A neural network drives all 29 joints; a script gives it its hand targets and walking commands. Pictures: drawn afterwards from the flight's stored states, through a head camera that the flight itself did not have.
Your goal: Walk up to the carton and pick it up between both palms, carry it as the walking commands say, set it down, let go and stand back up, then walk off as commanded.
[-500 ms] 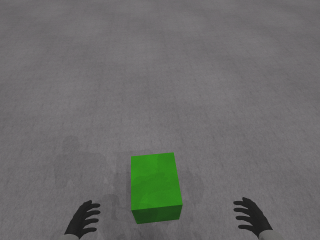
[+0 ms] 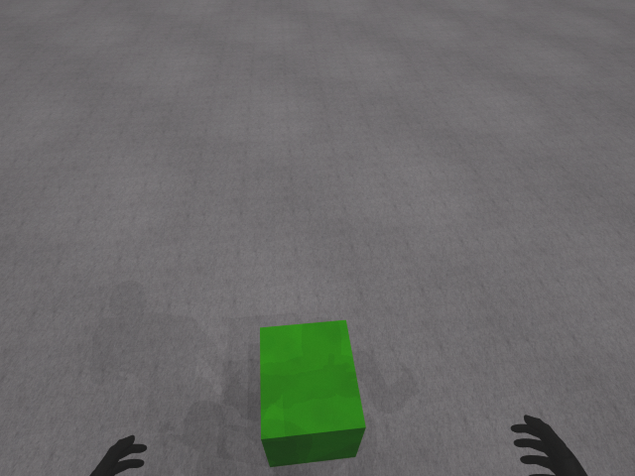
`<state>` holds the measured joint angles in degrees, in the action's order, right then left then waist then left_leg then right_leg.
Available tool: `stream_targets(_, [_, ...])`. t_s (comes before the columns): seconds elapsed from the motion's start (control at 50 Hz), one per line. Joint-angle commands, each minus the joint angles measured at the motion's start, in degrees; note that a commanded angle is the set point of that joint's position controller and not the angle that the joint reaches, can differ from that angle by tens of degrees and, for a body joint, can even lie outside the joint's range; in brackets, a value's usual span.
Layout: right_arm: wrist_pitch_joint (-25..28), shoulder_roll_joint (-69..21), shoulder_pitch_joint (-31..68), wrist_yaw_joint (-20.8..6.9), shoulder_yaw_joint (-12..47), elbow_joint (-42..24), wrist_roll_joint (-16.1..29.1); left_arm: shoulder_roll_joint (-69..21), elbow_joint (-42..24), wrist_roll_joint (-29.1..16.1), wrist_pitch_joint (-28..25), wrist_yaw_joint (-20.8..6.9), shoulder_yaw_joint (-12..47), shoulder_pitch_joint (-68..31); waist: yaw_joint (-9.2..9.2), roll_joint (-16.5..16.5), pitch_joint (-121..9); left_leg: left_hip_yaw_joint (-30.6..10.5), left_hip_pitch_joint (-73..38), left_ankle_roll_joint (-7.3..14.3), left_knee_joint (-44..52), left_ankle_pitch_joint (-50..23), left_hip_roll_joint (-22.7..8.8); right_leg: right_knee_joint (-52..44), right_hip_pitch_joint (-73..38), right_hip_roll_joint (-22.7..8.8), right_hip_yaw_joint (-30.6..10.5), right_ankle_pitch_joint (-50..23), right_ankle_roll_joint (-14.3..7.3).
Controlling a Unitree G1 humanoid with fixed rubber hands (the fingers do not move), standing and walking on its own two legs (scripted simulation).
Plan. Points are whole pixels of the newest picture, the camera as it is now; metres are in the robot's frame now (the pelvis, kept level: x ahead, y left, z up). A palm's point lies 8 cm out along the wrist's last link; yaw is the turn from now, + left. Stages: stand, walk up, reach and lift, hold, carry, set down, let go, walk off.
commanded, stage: stand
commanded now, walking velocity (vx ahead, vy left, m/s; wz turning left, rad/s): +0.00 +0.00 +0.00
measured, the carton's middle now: (308, 393) +0.47 +0.03 -0.63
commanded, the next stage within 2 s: walk off in 1.54 s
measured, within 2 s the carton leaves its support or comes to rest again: neither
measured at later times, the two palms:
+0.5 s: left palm out of the picture +0.12 +0.29 -0.09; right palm out of the picture +0.11 -0.30 -0.08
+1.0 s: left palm out of the picture +0.07 +0.30 -0.10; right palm out of the picture +0.08 -0.31 -0.09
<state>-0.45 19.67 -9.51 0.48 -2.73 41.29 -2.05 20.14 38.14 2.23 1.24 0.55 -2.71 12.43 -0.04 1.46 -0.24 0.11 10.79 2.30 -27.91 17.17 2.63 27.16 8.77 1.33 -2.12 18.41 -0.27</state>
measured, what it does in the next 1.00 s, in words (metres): stands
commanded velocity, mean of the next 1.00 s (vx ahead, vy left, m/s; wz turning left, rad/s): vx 0.00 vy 0.00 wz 0.00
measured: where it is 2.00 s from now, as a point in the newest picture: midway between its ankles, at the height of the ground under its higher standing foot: outside the picture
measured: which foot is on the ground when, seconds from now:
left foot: down 0.00-1.00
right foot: down 0.00-1.00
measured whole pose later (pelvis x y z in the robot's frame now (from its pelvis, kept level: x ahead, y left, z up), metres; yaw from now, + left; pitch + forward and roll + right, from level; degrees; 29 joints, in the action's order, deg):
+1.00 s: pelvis -0.02 -0.01 +0.01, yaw +0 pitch -2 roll +0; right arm 0.8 21.3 -6.9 0.7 -0.9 57.9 -1.0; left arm 21.9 55.3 1.1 -0.7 0.8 -0.3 9.0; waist 0.1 0.9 0.7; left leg -0.1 6.3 1.7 -19.8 11.3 2.0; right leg 19.2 4.4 1.7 -2.2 12.6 -0.8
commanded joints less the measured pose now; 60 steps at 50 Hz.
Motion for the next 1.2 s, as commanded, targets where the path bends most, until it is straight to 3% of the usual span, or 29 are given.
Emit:
stream_targets(0.0, [1.0, 8.1, 1.9, 0.5, -1.8, -2.2, 0.1, 7.1, -2.7, -0.1, -1.3, 0.5, -1.4, -2.0, 0.39, -2.5, -4.2, -6.7, -4.2, -1.8, 2.8, -24.4, -7.4, -1.8, 0.3, -4.9, -4.1, -19.0, 0.2])
stream_targets(0.24, [1.4, 9.4, 2.8, 0.9, -1.4, 2.9, 0.4, 8.3, 2.6, -0.5, -1.7, 1.1, -0.7, -2.8, 0.18, -1.5, -3.6, -6.9, -5.2, -1.7, 4.1, -26.1, -7.7, -3.3, -1.5, -5.8, -4.8, -21.8, -0.3])
stream_targets(0.72, [1.8, 10.8, 4.8, 0.6, -0.3, 11.4, 0.8, 10.4, 11.6, -1.0, -2.4, 0.7, 0.2, -5.2, 0.29, -1.3, -0.1, -7.8, -5.0, -1.3, 9.7, -15.6, -8.5, -9.7, -1.9, -7.0, -6.7, -14.6, -0.7])
stream_targets(1.18, [2.0, 11.8, 5.4, 0.5, 0.2, 15.4, 1.2, 11.4, 16.3, -1.2, -2.6, 0.4, 0.8, -6.0, 0.16, -1.3, 0.2, -8.2, -5.3, -0.9, 11.6, -14.1, -9.1, -11.5, -2.2, -7.5, -7.0, -13.4, -1.0])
